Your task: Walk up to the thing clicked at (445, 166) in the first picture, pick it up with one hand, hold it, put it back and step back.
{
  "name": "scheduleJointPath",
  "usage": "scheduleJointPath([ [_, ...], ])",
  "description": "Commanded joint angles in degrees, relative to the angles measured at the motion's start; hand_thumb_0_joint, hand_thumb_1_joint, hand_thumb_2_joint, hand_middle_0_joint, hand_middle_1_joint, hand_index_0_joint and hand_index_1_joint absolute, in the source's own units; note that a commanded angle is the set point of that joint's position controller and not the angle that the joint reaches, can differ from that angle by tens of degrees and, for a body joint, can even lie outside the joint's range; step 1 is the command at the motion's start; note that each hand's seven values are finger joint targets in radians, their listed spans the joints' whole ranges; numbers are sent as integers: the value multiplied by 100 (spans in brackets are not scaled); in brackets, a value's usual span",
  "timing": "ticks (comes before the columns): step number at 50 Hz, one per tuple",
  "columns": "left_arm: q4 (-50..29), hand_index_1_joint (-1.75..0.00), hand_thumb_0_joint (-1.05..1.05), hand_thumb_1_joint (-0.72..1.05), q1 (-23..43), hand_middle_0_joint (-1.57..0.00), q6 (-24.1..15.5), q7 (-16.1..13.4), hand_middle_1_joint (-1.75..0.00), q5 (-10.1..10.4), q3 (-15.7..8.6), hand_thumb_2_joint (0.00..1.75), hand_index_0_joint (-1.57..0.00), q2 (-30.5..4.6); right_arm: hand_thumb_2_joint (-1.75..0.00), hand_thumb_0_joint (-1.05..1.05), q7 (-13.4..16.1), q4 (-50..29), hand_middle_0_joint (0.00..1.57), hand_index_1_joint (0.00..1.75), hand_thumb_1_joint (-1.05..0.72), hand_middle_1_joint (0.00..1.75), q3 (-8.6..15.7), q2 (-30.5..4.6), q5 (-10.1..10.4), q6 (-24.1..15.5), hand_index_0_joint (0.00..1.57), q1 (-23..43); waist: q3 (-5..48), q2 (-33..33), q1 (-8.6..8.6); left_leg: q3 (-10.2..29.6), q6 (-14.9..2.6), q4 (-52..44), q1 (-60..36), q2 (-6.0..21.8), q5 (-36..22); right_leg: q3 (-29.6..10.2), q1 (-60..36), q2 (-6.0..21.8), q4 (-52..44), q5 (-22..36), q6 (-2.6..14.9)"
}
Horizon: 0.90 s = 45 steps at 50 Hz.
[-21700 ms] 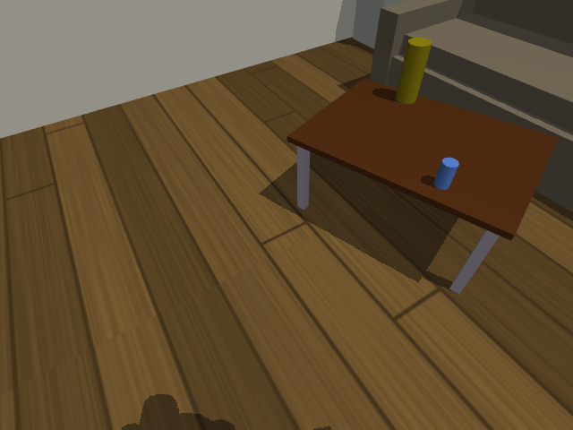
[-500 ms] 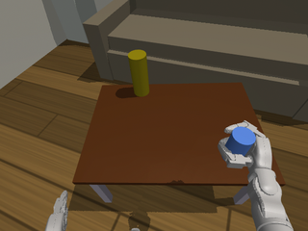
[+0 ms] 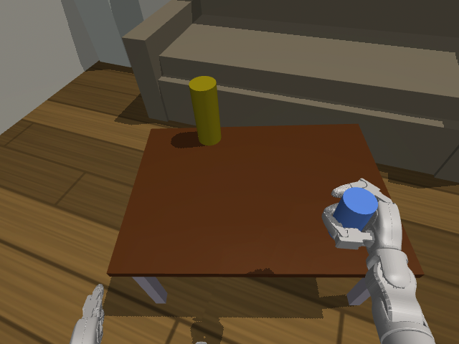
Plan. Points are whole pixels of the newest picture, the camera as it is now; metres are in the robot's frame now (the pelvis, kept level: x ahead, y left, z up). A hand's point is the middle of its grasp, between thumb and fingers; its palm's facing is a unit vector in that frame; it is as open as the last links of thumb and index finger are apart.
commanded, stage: hold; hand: right
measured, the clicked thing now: (350, 216) +0.33 -0.18 +0.05
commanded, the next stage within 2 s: crouch in 0.68 s
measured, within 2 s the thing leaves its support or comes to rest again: neither
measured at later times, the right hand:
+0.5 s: hand (342, 222) +0.32 -0.16 +0.05, palm faces +0.15 +0.99 +0.02, open 7.3 cm
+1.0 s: hand (341, 224) +0.33 -0.17 +0.03, palm faces +0.16 +0.99 +0.03, open 7.3 cm
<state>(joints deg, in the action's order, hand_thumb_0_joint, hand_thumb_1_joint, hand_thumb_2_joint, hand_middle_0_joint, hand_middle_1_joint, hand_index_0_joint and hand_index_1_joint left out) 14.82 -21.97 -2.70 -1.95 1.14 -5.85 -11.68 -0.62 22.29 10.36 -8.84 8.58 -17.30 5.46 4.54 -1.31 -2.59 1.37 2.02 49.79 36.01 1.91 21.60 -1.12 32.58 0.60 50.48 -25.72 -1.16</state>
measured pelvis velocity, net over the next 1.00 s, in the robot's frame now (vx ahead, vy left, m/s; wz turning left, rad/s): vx -0.01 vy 0.01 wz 0.00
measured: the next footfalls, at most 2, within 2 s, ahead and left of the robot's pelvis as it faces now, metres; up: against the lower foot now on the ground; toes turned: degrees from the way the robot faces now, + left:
none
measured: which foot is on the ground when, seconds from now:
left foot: down 0.00-1.00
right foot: down 0.00-1.00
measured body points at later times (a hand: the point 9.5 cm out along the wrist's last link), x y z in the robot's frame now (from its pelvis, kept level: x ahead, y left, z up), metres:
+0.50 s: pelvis -0.01 +0.00 +0.00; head +0.02 +0.00 +0.45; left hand +0.14 +0.27 -0.04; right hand +0.31 -0.22 +0.05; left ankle +0.03 +0.14 -0.69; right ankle +0.00 -0.13 -0.69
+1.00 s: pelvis -0.01 +0.01 +0.00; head +0.03 -0.01 +0.45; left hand +0.15 +0.27 -0.04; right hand +0.31 -0.22 +0.03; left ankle +0.03 +0.14 -0.69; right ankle +0.00 -0.13 -0.69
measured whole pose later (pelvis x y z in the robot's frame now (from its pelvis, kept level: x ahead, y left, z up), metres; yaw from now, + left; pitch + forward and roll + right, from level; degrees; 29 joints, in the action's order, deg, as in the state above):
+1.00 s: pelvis -0.01 +0.01 +0.00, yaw +0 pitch +8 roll +0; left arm 14.0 -21.5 -4.0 -2.1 0.9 -5.6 -11.9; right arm -1.7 28.2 12.0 -9.3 8.8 -19.7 7.7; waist 4.3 -1.8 -3.4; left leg 1.3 1.6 50.8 37.8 1.8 21.3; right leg -1.3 34.2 0.7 51.1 -25.2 -1.5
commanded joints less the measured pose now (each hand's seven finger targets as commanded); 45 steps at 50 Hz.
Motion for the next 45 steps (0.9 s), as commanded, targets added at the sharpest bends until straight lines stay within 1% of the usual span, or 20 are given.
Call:
scheduleJointPath([
  [1, -911, -5, 0, -53, 62, -5, -323, -101, -6, -23, -466, 4, -6, -856, -134, 0, -3, -1376, 136, 144, -51, 144, 54, -594, 17, -426, 138, 1536, 1392, 164, -23, -246, -137, -637, -991, -107, -1443, 189, -537, -83, -799, 1420, 133],
  [3, -744, -5, 0, -53, 12, -5, -320, -103, -6, -15, -525, 4, -6, -892, -135, 0, -12, -1431, 137, 145, -51, 145, 132, -638, 49, -418, 139, 1569, 1424, 140, 13, -274, -140, -566, -903, -129, -1570, 165, -554, -52, -774, 1626, 119],
  [5, -1066, -5, 0, -53, 304, -5, -341, -68, -6, -12, -310, 4, -6, -726, -135, 0, -7, -1504, 137, 146, -50, 146, 144, -665, 39, -452, 140, 1701, 1476, 81, 54, -298, -132, -608, -1047, -128, -1431, 141, -497, -53, -813, 1462, 118],
  [6, -1070, -5, 0, -53, 196, -5, -337, -92, -6, -12, -488, 4, -6, -886, -135, 0, 3, -1385, 137, 146, -49, 146, 183, -659, 42, -440, 140, 1647, 1520, -74, -28, -299, -126, -596, -1038, -139, -1489, 125, -511, -39, -800, 1513, 129],
  [7, -943, -5, 0, -53, 249, -5, -319, -63, -6, -15, -311, 4, -6, -721, -134, 0, -3, -1331, 136, 145, -50, 145, 122, -622, 38, -449, 139, 1689, 1367, 75, 35, -272, -130, -622, -962, -120, -1311, 156, -392, -57, -803, 1299, 133],
  [9, -901, -5, 0, -53, 190, -5, -311, -90, -6, -16, -483, 4, -6, -849, -134, 0, 15, -1446, 136, 144, -49, 144, 307, -815, 36, -491, 138, 1767, 1491, 188, 56, -240, -138, -633, -1014, -105, -1315, 182, -490, -76, -803, 1296, 131],
  [13, -923, -5, 0, -53, 168, -5, -310, -76, -6, -8, -348, 4, -6, -728, -134, 0, 10, -1428, 136, 145, -50, 145, 61, -557, 32, -457, 139, 1620, 1396, 110, 41, -266, -137, -655, -1003, -133, -1311, 186, -495, -74, -841, 1307, 121],
  [17, -892, -5, 0, -53, 193, -5, -322, -108, -6, -20, -486, 3, -6, -859, -134, 0, 27, -1355, 137, 145, -50, 145, 288, -789, 32, -473, 140, 1726, 1342, 10, 26, -248, -116, -748, -982, -113, -1097, 198, -411, -79, -850, 1043, 162],
  [20, -930, -5, 0, -53, 189, -5, -340, -112, -6, -29, -492, 4, -6, -882, -133, 0, 1, -1399, 136, 144, -49, 144, 92, -602, 32, -498, 139, 1672, 1317, 38, -21, -245, -132, -694, -919, -128, -1142, 187, -459, -63, -859, 1087, 144],
  [24, -861, -5, 0, -53, 214, -5, -359, -88, -6, -14, -345, 4, -6, -727, -132, 0, -3, -1255, 136, 143, -52, 143, 144, -639, 55, -513, 138, 1626, 1091, 114, 27, -259, -151, -730, -840, -129, -835, 140, -297, -57, -929, 800, 135],
  [25, -828, -5, 0, -53, 214, -5, -354, -96, -6, -12, -467, 4, -6, -831, -132, 0, -4, -1311, 136, 144, -52, 144, 252, -732, 61, -515, 139, 1492, 1237, 106, 80, -245, -149, -752, -915, -114, -855, 176, -319, -80, -924, 823, 143],
  [28, -1190, -5, 0, -53, 407, -5, -410, -101, -6, -23, -330, 4, -6, -781, -133, 0, -8, -1592, 137, 145, -52, 145, 60, -628, 36, -574, 139, 1873, 1551, 81, -20, -244, -137, -739, -1027, -133, -956, 169, -498, -73, -900, 899, 146],
  [30, -795, -5, 0, -53, 135, -5, -376, -126, -6, -33, -444, 4, -6, -837, -132, 0, 4, -1202, 136, 143, -52, 143, 143, -646, 59, -560, 138, 1783, 1138, -1, -73, -239, -125, -748, -804, -122, -886, 193, -265, -86, -840, 804, 169],
  [31, -1043, -5, 0, -53, 322, -5, -412, -109, -6, -27, -295, 4, -6, -737, -133, 0, 3, -1488, 136, 144, -50, 144, 216, -758, 56, -593, 139, 1885, 1470, 115, 46, -232, -129, -732, -967, -106, -912, 182, -363, -87, -836, 858, 158],
  [33, -1064, -5, 0, -53, 205, -5, -398, -168, -6, -39, -626, 4, -6, -1086, -134, 0, 33, -1491, 138, 145, -51, 145, 379, -995, 22, -591, 140, 1769, 1683, 129, 47, -239, -143, -706, -1120, -119, -1080, 155, -569, -78, -889, 1035, 139],
  [35, -989, -5, 0, -53, 56, -5, -389, -106, -6, -34, -234, 4, -6, -665, -132, 0, -22, -1462, 137, 143, -53, 143, 30, -576, 65, -575, 139, 1730, 1320, 188, -3, -264, -153, -722, -956, -132, -1004, 160, -407, -83, -903, 971, 134],
  [39, -1019, -5, 0, -53, 282, -5, -408, -127, -7, -37, -475, 5, -6, -932, -134, 0, -13, -1467, 131, 144, -44, 144, 181, -735, 72, -531, 135, 1745, 1472, 120, -7, -274, -153, -709, -978, -134, -1039, 137, -460, -56, -916, 999, 139],
  [41, -1041, -5, 0, -52, 221, -4, -411, -101, -6, -29, -150, 5, -5, -599, -132, 0, -38, -1176, 136, 144, -46, 144, 130, -607, 57, -504, 139, 1573, 1344, -4, 7, -268, -131, -735, -994, -124, -1076, 171, -362, -75, -852, 1032, 151],
  [44, -1243, -5, 0, -52, 314, -4, -427, -169, -6, -28, -633, 5, -5, -1113, -131, 0, -39, -1108, 135, 143, -44, 143, 333, -873, 59, -545, 137, 1807, 1518, -149, -130, -222, -114, -728, -947, -121, -1094, 170, -445, -62, -813, 1006, 178],
  [45, -1128, -5, 0, -53, 274, -4, -416, -122, -6, -49, -358, 5, -5, -865, -131, 0, -52, -962, 135, 143, -46, 143, 275, -747, 62, -573, 137, 1775, 1257, -77, -68, -235, -114, -716, -888, -117, -1018, 176, -286, -76, -814, 944, 167],
])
